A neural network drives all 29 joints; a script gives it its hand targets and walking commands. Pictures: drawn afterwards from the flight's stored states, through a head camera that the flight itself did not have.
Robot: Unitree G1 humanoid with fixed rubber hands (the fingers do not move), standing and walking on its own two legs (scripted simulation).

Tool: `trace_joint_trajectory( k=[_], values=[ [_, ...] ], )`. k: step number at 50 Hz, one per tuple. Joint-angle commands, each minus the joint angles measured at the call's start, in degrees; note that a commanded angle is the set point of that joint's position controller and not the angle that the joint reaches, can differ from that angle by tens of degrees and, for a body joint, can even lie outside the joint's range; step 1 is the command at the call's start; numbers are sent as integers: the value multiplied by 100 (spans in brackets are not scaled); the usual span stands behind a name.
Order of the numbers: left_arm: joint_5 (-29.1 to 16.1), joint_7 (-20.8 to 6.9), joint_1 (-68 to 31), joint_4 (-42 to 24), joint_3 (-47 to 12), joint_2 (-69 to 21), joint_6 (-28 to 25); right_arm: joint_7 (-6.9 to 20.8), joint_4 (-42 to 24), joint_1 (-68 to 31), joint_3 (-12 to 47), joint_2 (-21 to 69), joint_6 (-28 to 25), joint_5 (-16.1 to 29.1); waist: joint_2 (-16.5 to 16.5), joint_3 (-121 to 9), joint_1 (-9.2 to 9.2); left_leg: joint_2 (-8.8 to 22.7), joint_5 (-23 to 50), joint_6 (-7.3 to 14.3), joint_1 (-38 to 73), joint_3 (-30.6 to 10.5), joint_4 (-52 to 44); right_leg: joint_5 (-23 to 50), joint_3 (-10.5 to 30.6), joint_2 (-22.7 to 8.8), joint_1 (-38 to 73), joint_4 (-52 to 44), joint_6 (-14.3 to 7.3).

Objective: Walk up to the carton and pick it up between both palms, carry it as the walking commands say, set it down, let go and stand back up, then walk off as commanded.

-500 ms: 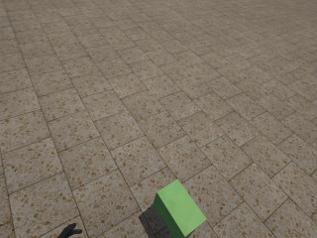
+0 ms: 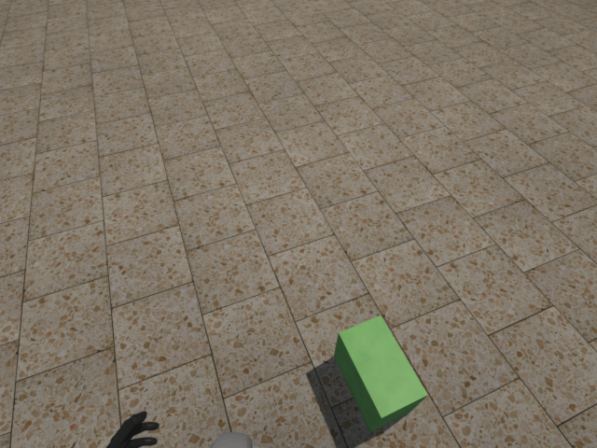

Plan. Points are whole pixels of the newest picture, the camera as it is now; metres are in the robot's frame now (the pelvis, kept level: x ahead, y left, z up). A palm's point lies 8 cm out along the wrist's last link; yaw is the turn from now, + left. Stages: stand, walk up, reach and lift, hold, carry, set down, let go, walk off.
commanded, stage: walk up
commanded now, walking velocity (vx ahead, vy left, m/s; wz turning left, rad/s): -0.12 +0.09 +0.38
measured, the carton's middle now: (375, 373) +0.41 -0.24 -0.65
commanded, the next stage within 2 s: none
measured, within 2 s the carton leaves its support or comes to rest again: neither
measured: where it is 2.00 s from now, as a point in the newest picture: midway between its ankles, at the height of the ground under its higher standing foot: outside the picture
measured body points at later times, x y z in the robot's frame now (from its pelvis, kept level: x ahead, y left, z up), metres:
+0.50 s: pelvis -0.11 +0.07 -0.01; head -0.11 +0.11 +0.44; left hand +0.00 +0.33 -0.14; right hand -0.03 -0.17 -0.13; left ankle -0.11 +0.22 -0.72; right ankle -0.07 -0.05 -0.66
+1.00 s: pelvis -0.17 +0.06 +0.01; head -0.14 +0.07 +0.46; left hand -0.09 +0.32 -0.11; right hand -0.07 -0.16 -0.13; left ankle -0.19 +0.24 -0.67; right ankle -0.13 -0.02 -0.72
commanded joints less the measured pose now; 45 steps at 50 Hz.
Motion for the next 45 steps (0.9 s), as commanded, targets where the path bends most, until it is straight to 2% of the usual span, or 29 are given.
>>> trace_joint_trajectory(
  k=[1, 4, 6, 9, 14, 15, 16, 17, 18, 19, 20, 21, 22, 23, 25, 26, 28, 29, 30, 31, 32, 33, 34, 35, 37, 38, 40, 42, 45],
  values=[
    [41, 132, -12, -367, 375, 814, -252, 179, -296, 207, -588, -942, 13, -62, -591, -779, 62, 236, 508, -245, -648, 617, 1178, 2399, 1100, -2217, 1230, -2167, -411],
    [67, 156, 140, -277, 442, 951, -264, 218, -229, 63, -545, -882, 35, -44, -662, -836, 157, 292, 547, -257, -900, 628, 978, 1694, 1117, -2334, 1552, -2295, -390],
    [80, 164, 163, -231, 458, 987, -257, 234, -252, -94, -540, -884, 44, -46, -663, -722, 226, 334, 618, -246, -884, 655, 639, 640, 1160, -2389, 1410, -2540, -379],
    [93, 133, 52, -249, 470, 999, -223, 257, -329, -203, -538, -854, 16, -18, -802, -605, 234, 430, 503, -211, -624, 725, -85, 420, 991, -2352, 1247, -2521, -395],
    [120, 59, -673, -313, 535, 1143, -127, 237, -101, 556, -508, -752, -90, 8, -1270, -810, -256, 531, 569, 168, 1043, 1150, -2404, -756, 658, -2042, 511, -2028, 108],
    [62, 29, -748, -330, 548, 1127, -76, 226, -24, 780, -497, -802, -102, -32, -1071, -664, -360, 481, 895, 256, 1234, 1155, -3235, -812, 514, -1882, 384, -1573, 209],
    [41, 19, -613, -257, 526, 962, 1, 210, 113, 946, -535, -846, -109, -104, -382, -480, -396, 555, 788, 398, 1413, 772, -3649, -1105, 419, -1596, -39, -817, 327],
    [-52, -4, -486, -293, 462, 760, 75, 206, 77, 979, -645, -1185, -90, -252, 1180, -90, -594, 1175, 1111, 784, 1247, -590, -4459, -1918, 154, -914, -978, 580, 507],
    [-203, -18, -356, -433, 369, 555, 131, 197, -158, 453, -642, -1564, -116, -332, 2543, 338, -369, 1899, 677, 1154, 90, -2961, -6039, -2516, 430, -33, -1359, 1905, 705],
    [-242, -16, -339, -521, 287, 669, 162, 152, -292, 42, -518, -1701, -172, -282, 2235, 510, -74, 1776, -1050, 1170, -1215, -3117, -6714, -2014, 1268, 163, -717, 2593, 744],
    [-146, -76, -318, -614, 259, 769, 128, 106, -327, -458, -410, -1682, -215, -286, 1867, 705, 228, 1692, -1969, 1099, -1441, -3012, -6894, -1546, 1408, 344, -895, 2963, 815],
    [-45, -58, -492, -585, 240, 786, 76, 41, -469, -706, -491, -1746, -241, -307, 1801, 712, 239, 1515, -1343, 1094, -1358, -2348, -6646, -1309, 1413, 330, -785, 3112, 725],
    [93, -60, -285, -506, 262, 751, 44, 25, -531, -819, -521, -1629, -284, -299, 1959, 544, 330, 1260, -829, 1009, -917, -1935, -6363, -939, 1365, 303, -937, 3024, 798],
    [108, -66, -244, -443, 270, 744, 16, 36, -556, -823, -485, -1429, -307, -279, 1820, 373, 337, 1091, -106, 907, -617, -1595, -6097, -786, 1309, 276, -913, 2833, 802],
    [119, -91, -319, -454, 329, 636, -33, 19, -507, -387, -498, -1302, -328, -253, 1600, 40, 146, 1078, 934, 970, -19, -1711, -5671, -801, 1195, 300, -665, 2547, 775],
    [71, -83, -403, -530, 341, 517, -73, -20, -448, -183, -513, -1294, -348, -232, 1593, -142, 72, 1010, 1929, 989, 530, -1779, -5372, -896, 1166, 363, -622, 1955, 753],
    [-59, -23, -531, -545, 259, 339, -210, -91, -268, 328, -523, -1270, -393, -154, 1673, -647, -127, 992, 5239, 1080, 1695, -1942, -4599, -1355, 1140, 535, -408, 593, 741],
    [-106, 11, -346, -438, 226, 293, -280, -122, -250, 547, -520, -1197, -428, -91, 1715, -975, -141, 1116, 6301, 1045, 2171, -2057, -4375, -1297, 1258, 594, -166, -57, 702],
    [-123, 31, -14, -274, 214, 314, -330, -120, -210, 569, -536, -1228, -430, -29, 1644, -1256, -23, 1095, 6179, 966, 2035, -1992, -4241, -837, 1248, 585, 506, -913, 655],
    [-116, 42, 472, -120, 274, 591, -412, -109, -242, 433, -541, -1118, -430, 30, 1311, -1531, 171, 749, 4886, 756, 1310, -1671, -3833, 461, 1377, 180, 1755, -1710, 623],
    [-24, 48, 1029, 42, 349, 934, -493, -122, -209, 589, -495, -716, -431, 6, 164, -1904, 289, 53, 2625, 509, 296, -876, -2826, 2456, 2099, -1018, 3096, -1792, 460],
    [33, 52, 1148, 119, 401, 1284, -491, -120, -222, 547, -432, -417, -392, -55, -909, -1649, 266, -487, -268, 374, -974, 142, -1738, 4535, 2916, -2397, 3471, -1542, 34],
    [-12, 35, 1025, 125, 415, 1258, -439, -124, -211, 257, -458, -539, -354, -111, -506, -1478, 370, -173, -513, 354, -1042, 222, -1214, 4080, 2720, -2697, 2841, -1635, -327],
    [-29, 55, 1005, 207, 458, 1205, -358, -25, -336, -147, -527, -780, -255, -145, -513, -1112, 412, 81, -212, 310, -1240, 267, -676, 3012, 2537, -2804, 2362, -1990, -267],
    [-43, 89, 417, 1, 399, 1002, -346, 98, -165, 26, -536, -710, -105, -187, -656, -274, 48, 106, 627, 190, -939, 264, -604, 1145, 2131, -2176, 1279, -2545, 154],
    [-58, 95, 305, -89, 382, 877, -372, 120, -61, 187, -541, -644, -92, -167, -707, -266, 3, 103, 988, 151, -757, 271, -659, 923, 1871, -1861, 1160, -2623, 278],
    [-46, 62, 234, -158, 364, 685, -396, 110, 65, 421, -501, -634, -132, -109, -762, -434, -20, 59, 1195, 142, -457, 486, -695, 659, 1479, -1567, 1131, -2705, -48],
    [9, 42, 200, -167, 376, 688, -401, 104, 83, 327, -472, -676, -144, -120, -537, -520, -5, 123, 1140, 161, -471, 634, -825, 322, 1331, -1625, 1237, -2718, -342],
    [38, 50, 327, -152, 437, 801, -399, 123, 17, 231, -396, -644, -164, -93, -586, -586, 83, 198, 1016, 199, -586, 695, -1407, 100, 1165, -1587, 1603, -2616, -318]
  ],
)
